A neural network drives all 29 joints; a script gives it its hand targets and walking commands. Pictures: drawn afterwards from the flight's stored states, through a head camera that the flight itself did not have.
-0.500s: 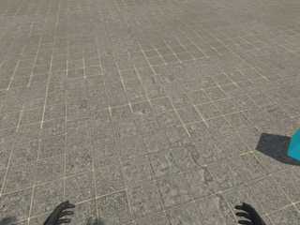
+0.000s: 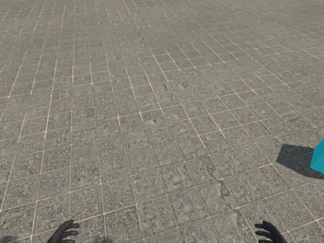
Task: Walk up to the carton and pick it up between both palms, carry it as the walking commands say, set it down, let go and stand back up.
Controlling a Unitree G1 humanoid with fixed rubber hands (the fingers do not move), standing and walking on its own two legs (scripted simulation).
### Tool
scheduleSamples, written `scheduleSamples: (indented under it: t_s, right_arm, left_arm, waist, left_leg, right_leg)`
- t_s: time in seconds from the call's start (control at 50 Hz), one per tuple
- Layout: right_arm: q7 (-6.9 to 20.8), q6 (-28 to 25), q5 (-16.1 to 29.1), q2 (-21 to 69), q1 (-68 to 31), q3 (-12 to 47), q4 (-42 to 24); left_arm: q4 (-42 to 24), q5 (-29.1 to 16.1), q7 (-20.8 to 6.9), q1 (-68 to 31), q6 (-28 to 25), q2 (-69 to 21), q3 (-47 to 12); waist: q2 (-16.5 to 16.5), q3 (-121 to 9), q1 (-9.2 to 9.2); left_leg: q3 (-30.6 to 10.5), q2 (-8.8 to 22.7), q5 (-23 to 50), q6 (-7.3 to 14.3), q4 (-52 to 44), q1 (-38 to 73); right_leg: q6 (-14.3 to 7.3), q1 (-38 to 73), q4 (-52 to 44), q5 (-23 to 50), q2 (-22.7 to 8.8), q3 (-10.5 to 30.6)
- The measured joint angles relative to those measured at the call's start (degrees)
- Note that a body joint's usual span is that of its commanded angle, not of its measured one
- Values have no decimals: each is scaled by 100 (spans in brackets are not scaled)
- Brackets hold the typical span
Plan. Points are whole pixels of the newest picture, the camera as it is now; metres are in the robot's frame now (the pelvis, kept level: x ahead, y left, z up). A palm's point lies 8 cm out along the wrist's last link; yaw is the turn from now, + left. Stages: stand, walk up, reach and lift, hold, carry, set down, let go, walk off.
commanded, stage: walk up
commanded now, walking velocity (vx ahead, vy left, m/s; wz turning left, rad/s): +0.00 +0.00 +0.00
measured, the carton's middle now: out of the picture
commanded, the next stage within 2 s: none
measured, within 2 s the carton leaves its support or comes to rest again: neither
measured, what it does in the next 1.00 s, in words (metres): steps on the spot, turning right: left foot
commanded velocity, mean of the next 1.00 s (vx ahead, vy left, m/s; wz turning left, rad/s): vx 0.01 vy -0.01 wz -0.46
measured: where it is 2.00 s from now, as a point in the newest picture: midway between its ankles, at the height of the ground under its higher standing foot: outside the picture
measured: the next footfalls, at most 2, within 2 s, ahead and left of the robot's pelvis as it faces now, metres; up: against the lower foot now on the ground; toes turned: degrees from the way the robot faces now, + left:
left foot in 0.80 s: -0.04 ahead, +0.09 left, +0.00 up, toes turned -12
right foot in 1.46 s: -0.01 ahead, -0.29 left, +0.00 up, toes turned -32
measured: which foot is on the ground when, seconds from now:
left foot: down 0.00-0.30, up 0.32-0.78, down 0.80-1.00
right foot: down 0.00-0.78, up 0.80-1.00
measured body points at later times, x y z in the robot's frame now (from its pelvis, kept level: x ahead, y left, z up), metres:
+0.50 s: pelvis -0.04 -0.03 +0.02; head +0.01 -0.08 +0.47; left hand +0.12 +0.23 -0.07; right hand +0.05 -0.32 -0.11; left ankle -0.04 +0.11 -0.65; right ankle -0.02 -0.12 -0.72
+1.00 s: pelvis -0.08 +0.03 +0.02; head -0.05 +0.04 +0.47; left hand +0.12 +0.25 -0.11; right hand -0.04 -0.29 -0.06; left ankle -0.07 +0.10 -0.72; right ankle -0.16 -0.14 -0.63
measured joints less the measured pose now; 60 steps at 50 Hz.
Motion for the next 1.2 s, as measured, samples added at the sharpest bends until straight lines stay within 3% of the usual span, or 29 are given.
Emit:
scheduleSamples:
  t_s: [0.08, 0.18, 0.26, 0.32, 0.38, 0.46, 0.62, 0.76, 0.78, 0.8, 0.84, 0.88, 0.96, 1.06, 1.2]
  right_arm:
    - [1, 0, 2, -4, 0, 0, 18]
    - [-49, 237, 132, -5, 0, 0, 60]
    - [-49, 361, 110, -4, -1, 0, 59]
    - [-58, 431, 133, -2, 1, -7, 74]
    - [-73, 549, 161, -1, -9, -7, 112]
    - [-43, 551, 115, -5, -75, -6, 108]
    - [-18, 553, 48, -6, -119, -7, 107]
    - [-44, 567, 127, -7, -125, -8, 109]
    - [-67, 567, 131, -9, -126, -9, 108]
    - [-81, 567, 110, -18, -124, -10, 116]
    - [-84, 566, 63, -4, -86, 15, 148]
    - [-84, 566, 59, -4, -66, 15, 148]
    - [-84, 564, 77, -2, -66, 15, 146]
    - [-84, 487, 84, -1, -32, 16, 153]
    - [-38, 265, 40, -2, 742, 17, 383]
  left_arm:
    - [18, 0, -1, 0, 0, 1, 0]
    - [29, 0, -186, 0, 408, 1, 11]
    - [56, 0, -225, 2, 602, 1, 12]
    - [71, 0, -230, -15, 544, -6, 17]
    - [112, 0, -219, 49, 500, -10, 19]
    - [202, 0, -125, 110, 515, -11, 27]
    - [205, 0, -118, 111, 624, -13, 29]
    - [184, 0, -160, 111, 769, -13, 27]
    - [184, 0, -166, 110, 781, -15, 28]
    - [186, 0, -172, 72, 784, -23, 30]
    - [189, 0, -181, 54, 777, -49, 35]
    - [189, 1, -199, 55, 781, -55, 38]
    - [186, 0, -225, 78, 818, -52, 50]
    - [184, 0, -285, 82, 798, -51, 48]
    - [180, 0, -560, 39, 669, -51, 50]
  waist:
    - [0, 1, 0]
    - [28, 128, -2]
    - [101, 187, -2]
    - [99, 254, 3]
    - [40, 347, 9]
    - [14, 362, 2]
    - [-15, 448, -1]
    - [-16, 406, -9]
    - [50, 347, -14]
    - [128, 306, -14]
    - [41, 321, -12]
    - [58, 297, -12]
    - [18, 166, -8]
    - [-123, 136, -7]
    - [-56, 112, -11]
  left_leg:
    - [0, 0, 4, 0, 0, 0]
    - [47, 78, 10, -27, 0, 33]
    - [252, 256, 4, -116, 0, 28]
    - [430, 360, -95, -223, 166, -83]
    - [444, 162, -1008, -225, 1162, -394]
    - [432, -57, -989, -225, 1693, -691]
    - [426, -270, -688, -225, 1401, -576]
    - [412, -347, -208, -224, 31, 319]
    - [399, -226, -236, -205, -405, 540]
    - [403, -81, -202, -35, -669, 608]
    - [521, -54, -32, 235, -672, 615]
    - [549, 41, 79, 323, -734, 628]
    - [622, 174, 200, 332, -914, 620]
    - [1006, 337, 170, 298, -935, 607]
    - [1374, 726, 126, 4, -1324, 1161]
  right_leg:
    - [0, 0, 0, 4, 0, 0]
    - [0, -23, 58, 41, 51, -2]
    - [0, -124, 544, -503, 48, 0]
    - [-50, -118, 278, -87, 29, 24]
    - [-217, -117, 37, -15, 13, 173]
    - [-238, -115, -695, 567, 10, 445]
    - [-237, -112, -985, 950, 28, 686]
    - [-176, -152, -988, 1123, 284, 813]
    - [-167, -246, -906, 1029, 414, 796]
    - [-167, -437, -594, 597, 556, 764]
    - [-160, -721, 340, -10, 562, 737]
    - [-134, -922, 1298, -8, 537, 653]
    - [-113, -981, 2419, 214, 297, 611]
    - [-111, -988, 2482, 249, -23, 564]
    - [-111, -1061, 2485, 834, -247, 387]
